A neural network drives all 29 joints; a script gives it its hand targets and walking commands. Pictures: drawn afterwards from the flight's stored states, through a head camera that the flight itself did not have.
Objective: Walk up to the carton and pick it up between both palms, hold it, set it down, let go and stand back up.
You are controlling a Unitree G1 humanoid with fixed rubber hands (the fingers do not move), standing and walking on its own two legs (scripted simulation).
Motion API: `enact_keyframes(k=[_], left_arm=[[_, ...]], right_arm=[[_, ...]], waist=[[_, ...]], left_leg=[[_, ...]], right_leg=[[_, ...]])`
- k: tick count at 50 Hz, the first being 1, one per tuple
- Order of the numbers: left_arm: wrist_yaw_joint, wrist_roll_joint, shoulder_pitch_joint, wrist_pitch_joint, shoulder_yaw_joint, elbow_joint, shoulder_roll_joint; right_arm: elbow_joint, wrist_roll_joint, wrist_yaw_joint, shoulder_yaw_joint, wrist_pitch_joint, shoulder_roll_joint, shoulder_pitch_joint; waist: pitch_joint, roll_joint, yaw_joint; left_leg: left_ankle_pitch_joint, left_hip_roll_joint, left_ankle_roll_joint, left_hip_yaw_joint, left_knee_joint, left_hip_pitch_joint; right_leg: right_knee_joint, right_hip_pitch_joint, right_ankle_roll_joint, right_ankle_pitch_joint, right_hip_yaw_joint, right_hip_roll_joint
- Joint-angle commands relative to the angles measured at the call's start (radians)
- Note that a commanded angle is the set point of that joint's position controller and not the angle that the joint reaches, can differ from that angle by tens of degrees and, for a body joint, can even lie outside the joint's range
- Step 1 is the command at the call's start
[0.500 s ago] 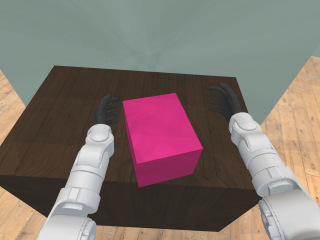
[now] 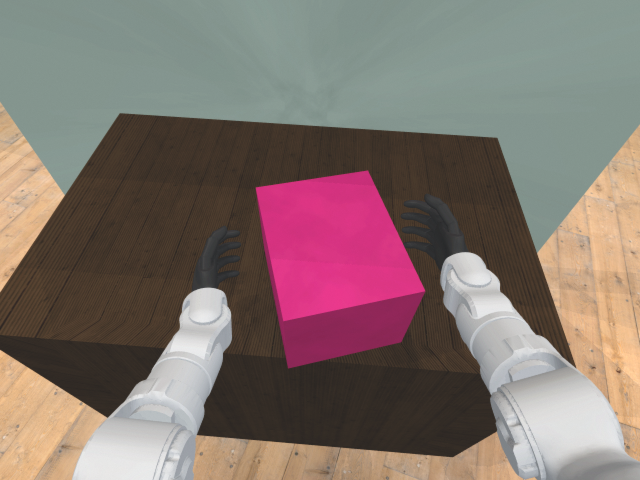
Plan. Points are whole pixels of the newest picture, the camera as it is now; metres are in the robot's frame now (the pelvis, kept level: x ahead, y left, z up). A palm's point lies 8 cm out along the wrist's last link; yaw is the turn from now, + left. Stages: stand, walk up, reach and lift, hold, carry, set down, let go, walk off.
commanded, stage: reach and lift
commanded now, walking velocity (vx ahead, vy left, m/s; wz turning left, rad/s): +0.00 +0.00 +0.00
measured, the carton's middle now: (329, 265) +0.45 +0.05 -0.04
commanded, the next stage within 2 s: none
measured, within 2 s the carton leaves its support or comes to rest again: neither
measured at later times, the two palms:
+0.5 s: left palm (229, 288) +0.36 +0.18 +0.01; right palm (437, 253) +0.44 -0.10 +0.04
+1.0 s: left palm (228, 285) +0.36 +0.18 +0.01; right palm (431, 254) +0.44 -0.09 +0.04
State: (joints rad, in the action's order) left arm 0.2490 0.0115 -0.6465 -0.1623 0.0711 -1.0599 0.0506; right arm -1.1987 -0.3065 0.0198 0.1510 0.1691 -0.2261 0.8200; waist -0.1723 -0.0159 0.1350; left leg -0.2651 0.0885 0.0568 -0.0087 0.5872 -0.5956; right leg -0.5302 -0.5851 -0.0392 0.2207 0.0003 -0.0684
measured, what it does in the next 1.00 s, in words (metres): stands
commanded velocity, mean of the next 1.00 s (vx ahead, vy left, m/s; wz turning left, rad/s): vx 0.00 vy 0.00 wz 0.00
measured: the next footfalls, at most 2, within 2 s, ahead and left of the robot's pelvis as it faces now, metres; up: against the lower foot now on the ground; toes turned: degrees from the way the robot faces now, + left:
none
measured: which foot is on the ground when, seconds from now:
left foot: down 0.00-1.00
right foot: down 0.00-1.00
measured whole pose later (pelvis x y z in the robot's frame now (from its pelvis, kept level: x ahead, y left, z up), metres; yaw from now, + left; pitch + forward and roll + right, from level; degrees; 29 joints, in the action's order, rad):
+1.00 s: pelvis +0.00 -0.01 -0.01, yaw +1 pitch +19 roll +0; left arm 0.24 -0.15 -0.68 -0.26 0.31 -1.07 -0.06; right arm -1.23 0.03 -0.01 -0.20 0.25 -0.08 0.86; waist -0.20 -0.01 0.14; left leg -0.25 0.08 0.06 -0.01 0.60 -0.67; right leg -0.60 -0.69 -0.05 0.24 0.00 -0.06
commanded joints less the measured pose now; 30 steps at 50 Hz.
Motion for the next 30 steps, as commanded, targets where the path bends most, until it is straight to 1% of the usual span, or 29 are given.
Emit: enact_keyframes(k=[1, 2, 3, 4, 5, 6, 7, 8, 9, 10, 12, 13, 14, 15, 16, 17, 18, 19, 20, 21, 22, 23, 24, 25, 26, 27, 28, 29, 30], left_arm=[[-0.008, 0.065, -0.509, -0.155, 0.088, 0.177, -0.033], [-0.011, 0.076, -0.501, -0.16, 0.077, 0.181, -0.039], [-0.013, 0.066, -0.486, -0.16, 0.066, 0.148, -0.045], [-0.005, 0.051, -0.466, -0.163, 0.075, 0.207, -0.049], [-0.01, 0.046, -0.443, -0.162, 0.07, 0.201, -0.071], [-0.012, 0.034, -0.401, -0.162, 0.07, 0.21, -0.095], [-0.013, 0.034, -0.424, -0.148, 0.046, 0.187, -0.112], [-0.017, 0.026, -0.421, -0.153, 0.063, 0.198, -0.112], [-0.016, 0.023, -0.432, -0.148, 0.069, 0.166, -0.107], [-0.015, 0.011, -0.435, -0.157, 0.069, 0.184, -0.146], [-0.016, 0.001, -0.466, -0.149, 0.105, 0.169, -0.108], [-0.018, -0.001, -0.458, -0.149, 0.107, 0.151, -0.112], [-0.016, -0.016, -0.449, -0.167, 0.125, 0.209, -0.119], [-0.012, -0.001, -0.46, -0.165, 0.108, 0.177, -0.129], [-0.015, -0.027, -0.435, -0.161, 0.111, 0.152, -0.148], [-0.011, -0.043, -0.454, -0.16, 0.157, 0.158, -0.122], [-0.016, -0.019, -0.495, -0.174, 0.128, 0.164, -0.13], [-0.011, -0.036, -0.484, -0.173, 0.153, 0.158, -0.132], [-0.008, -0.051, -0.484, -0.171, 0.164, 0.164, -0.131], [-0.007, -0.057, -0.49, -0.162, 0.145, 0.143, -0.135], [0.003, -0.071, -0.479, -0.167, 0.167, 0.178, -0.137], [-0.002, -0.067, -0.498, -0.16, 0.15, 0.141, -0.159], [-0.004, -0.067, -0.506, -0.166, 0.156, 0.178, -0.154], [-0.007, -0.071, -0.528, -0.171, 0.16, 0.165, -0.161], [-0.006, -0.072, -0.53, -0.168, 0.156, 0.175, -0.174], [-0.01, -0.088, -0.528, -0.163, 0.16, 0.172, -0.161], [-0.006, -0.096, -0.567, -0.161, 0.161, 0.187, -0.154], [-0.001, -0.104, -0.541, -0.156, 0.156, 0.182, -0.211], [-0.001, -0.088, -0.571, -0.16, 0.136, 0.203, -0.199]], right_arm=[[0.048, -0.001, -0.016, -0.049, 0.139, -0.115, 0.579], [0.052, -0.005, -0.011, -0.039, 0.145, -0.107, 0.558], [0.023, 0.002, -0.009, -0.049, 0.147, -0.111, 0.561], [0.055, 0.007, -0.009, -0.062, 0.155, -0.14, 0.553], [0.012, 0.003, -0.002, -0.05, 0.157, -0.111, 0.526], [0.057, 0.011, 0.001, -0.06, 0.175, -0.107, 0.518], [-0.003, 0.004, -0.001, -0.041, 0.167, -0.114, 0.546], [0.026, 0.023, 0.006, -0.064, 0.169, -0.104, 0.554], [-0.001, 0.01, 0.006, -0.045, 0.157, -0.077, 0.514], [0.014, 0.01, 0.012, -0.058, 0.161, -0.05, 0.54], [-0.021, 0.025, 0.002, -0.074, 0.151, -0.057, 0.572], [0.016, 0.036, 0.002, -0.071, 0.144, -0.027, 0.554], [0.03, 0.034, 0.005, -0.066, 0.153, -0.005, 0.548], [0.052, 0.049, -0.005, -0.09, 0.153, -0.019, 0.582], [0.015, 0.047, -0.008, -0.07, 0.143, 0.008, 0.548], [0.039, 0.043, -0.019, -0.055, 0.143, 0.007, 0.594], [0.027, 0.085, -0.021, -0.1, 0.142, 0.018, 0.592], [0.028, 0.075, -0.016, -0.076, 0.134, 0.039, 0.583], [0.053, 0.094, -0.019, -0.1, 0.139, 0.049, 0.605], [0.02, 0.105, -0.026, -0.119, 0.129, 0.061, 0.588], [0.083, 0.121, -0.033, -0.122, 0.134, 0.063, 0.59], [0.01, 0.115, -0.03, -0.104, 0.117, 0.079, 0.577], [0.038, 0.138, -0.037, -0.127, 0.118, 0.082, 0.593], [0.034, 0.134, -0.037, -0.125, 0.116, 0.11, 0.611], [0.024, 0.151, -0.035, -0.152, 0.104, 0.13, 0.58], [0.023, 0.149, -0.034, -0.165, 0.097, 0.127, 0.558], [0.026, 0.184, -0.041, -0.19, 0.098, 0.125, 0.579], [0.056, 0.206, -0.039, -0.203, 0.101, 0.132, 0.591], [0.066, 0.192, -0.04, -0.194, 0.102, 0.126, 0.612]], waist=[[-0.738, 0.041, 0.1], [-0.756, 0.039, 0.111], [-0.721, 0.049, 0.1], [-0.786, 0.04, 0.102], [-0.724, 0.068, 0.11], [-0.771, 0.063, 0.108], [-0.708, 0.071, 0.116], [-0.691, 0.069, 0.107], [-0.66, 0.073, 0.119], [-0.659, 0.078, 0.121], [-0.626, 0.052, 0.126], [-0.63, 0.027, 0.123], [-0.674, 0.033, 0.141], [-0.662, 0.007, 0.115], [-0.626, -0.001, 0.121], [-0.649, -0.021, 0.144], [-0.619, 0.014, 0.107], [-0.624, -0.013, 0.132], [-0.643, 0.0, 0.136], [-0.61, 0.018, 0.119], [-0.664, 0.015, 0.13], [-0.605, 0.012, 0.119], [-0.622, -0.005, 0.109], [-0.621, 0.014, 0.129], [-0.592, 0.007, 0.1], [-0.58, 0.009, 0.099], [-0.593, 0.013, 0.086], [-0.603, 0.025, 0.083], [-0.618, 0.035, 0.088]], left_leg=[[0.545, -0.062, 0.059, -0.082, 0.087, 0.111], [0.583, -0.056, 0.065, -0.081, 0.077, 0.118], [0.592, -0.05, 0.068, -0.067, 0.087, 0.121], [0.611, -0.052, 0.072, -0.07, 0.093, 0.18], [0.662, -0.049, 0.079, -0.069, 0.094, 0.201], [0.72, -0.047, 0.082, -0.063, 0.107, 0.244], [0.69, -0.041, 0.086, -0.065, 0.108, 0.23], [0.676, -0.047, 0.079, -0.064, 0.094, 0.245], [0.616, -0.049, 0.07, -0.067, 0.082, 0.211], [0.604, -0.052, 0.07, -0.065, 0.079, 0.193], [0.571, -0.054, 0.059, -0.07, 0.079, 0.157], [0.545, -0.057, 0.052, -0.081, 0.066, 0.128], [0.544, -0.06, 0.045, -0.077, 0.065, 0.12], [0.529, -0.062, 0.047, -0.075, 0.068, 0.098], [0.503, -0.061, 0.035, -0.075, 0.062, 0.095], [0.494, -0.066, 0.031, -0.083, 0.063, 0.063], [0.479, -0.062, 0.037, -0.078, 0.064, 0.05], [0.44, -0.067, 0.025, -0.079, 0.055, 0.018], [0.447, -0.068, 0.025, -0.079, 0.055, 0.025], [0.432, -0.062, 0.033, -0.076, 0.05, 0.015], [0.465, -0.067, 0.026, -0.081, 0.062, 0.047], [0.419, -0.063, 0.023, -0.07, 0.061, 0.021], [0.422, -0.065, 0.025, -0.078, 0.064, 0.018], [0.418, -0.067, 0.026, -0.078, 0.056, 0.005], [0.421, -0.067, 0.023, -0.072, 0.048, 0.024], [0.385, -0.068, 0.017, -0.069, 0.041, 0.039], [0.359, -0.067, 0.018, -0.072, 0.041, 0.03], [0.354, -0.071, 0.019, -0.067, 0.04, 0.036], [0.376, -0.063, 0.027, -0.067, 0.049, 0.067]], right_leg=[[-0.08, 0.22, 0.012, -0.392, 0.007, -0.006], [-0.075, 0.223, 0.011, -0.398, 0.014, -0.012], [-0.076, 0.193, 0.0, -0.39, 0.019, -0.008], [-0.067, 0.163, 0.001, -0.377, 0.024, -0.018], [-0.045, 0.155, -0.012, -0.369, 0.027, -0.023], [-0.051, 0.141, -0.014, -0.419, 0.037, -0.032], [-0.055, 0.106, -0.014, -0.348, 0.041, -0.025], [-0.029, 0.1, -0.015, -0.331, 0.038, -0.028], [-0.018, 0.114, -0.023, -0.281, 0.027, -0.019], [-0.02, 0.097, -0.021, -0.27, 0.031, -0.015], [-0.02, 0.106, -0.012, -0.27, 0.024, -0.008], [-0.027, 0.142, -0.009, -0.299, 0.013, -0.004], [-0.038, 0.181, -0.007, -0.316, 0.002, -0.002], [-0.044, 0.162, -0.002, -0.303, 0.008, -0.003], [-0.041, 0.175, 0.002, -0.299, 0.004, 0.001], [-0.051, 0.216, 0.003, -0.325, -0.013, 0.008], [-0.054, 0.193, 0.004, -0.301, -0.002, 0.011], [-0.056, 0.215, 0.004, -0.262, -0.007, 0.014], [-0.06, 0.217, 0.005, -0.281, 0.001, 0.017], [-0.049, 0.183, -0.002, -0.242, 0.0, 0.012], [-0.05, 0.196, 0.0, -0.286, -0.008, 0.014], [-0.053, 0.181, -0.007, -0.252, 0.0, 0.019], [-0.06, 0.178, 0.004, -0.252, -0.005, 0.018], [-0.054, 0.208, 0.004, -0.239, -0.004, 0.027], [-0.044, 0.187, 0.003, -0.228, -0.002, 0.025], [-0.036, 0.166, 0.004, -0.175, -0.001, 0.023], [-0.035, 0.16, -0.006, -0.157, 0.005, 0.023], [-0.04, 0.151, -0.006, -0.151, 0.006, 0.022], [-0.042, 0.111, -0.007, -0.133, 0.019, 0.02]])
